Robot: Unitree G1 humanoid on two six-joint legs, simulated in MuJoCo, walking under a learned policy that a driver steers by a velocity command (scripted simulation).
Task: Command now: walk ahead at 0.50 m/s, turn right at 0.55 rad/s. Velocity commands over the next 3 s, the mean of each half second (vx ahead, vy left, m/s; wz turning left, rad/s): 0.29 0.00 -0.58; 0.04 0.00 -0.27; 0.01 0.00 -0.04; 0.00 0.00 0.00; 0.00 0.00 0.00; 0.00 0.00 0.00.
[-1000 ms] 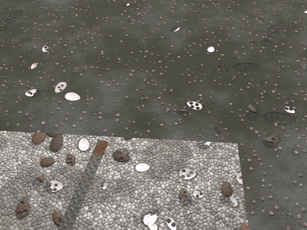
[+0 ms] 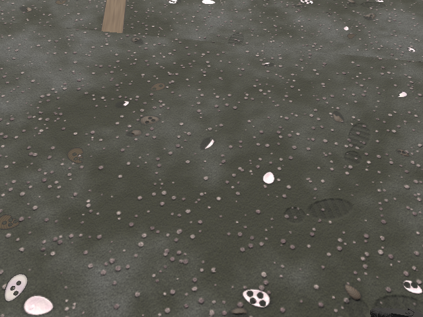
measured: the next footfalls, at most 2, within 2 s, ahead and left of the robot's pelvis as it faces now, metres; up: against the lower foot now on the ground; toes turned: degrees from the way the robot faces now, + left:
right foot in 0.36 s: +0.30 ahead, -0.17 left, +0.00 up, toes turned -19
left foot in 0.80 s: +0.36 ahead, +0.06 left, +0.00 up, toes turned -25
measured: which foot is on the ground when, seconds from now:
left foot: down 0.00-0.36, up 0.38-0.78, down 0.80-1.00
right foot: up 0.00-0.34, down 0.36-1.00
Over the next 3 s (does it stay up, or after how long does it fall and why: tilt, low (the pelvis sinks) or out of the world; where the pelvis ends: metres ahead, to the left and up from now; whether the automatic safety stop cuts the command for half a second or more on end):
stays up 0.31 -0.01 0.01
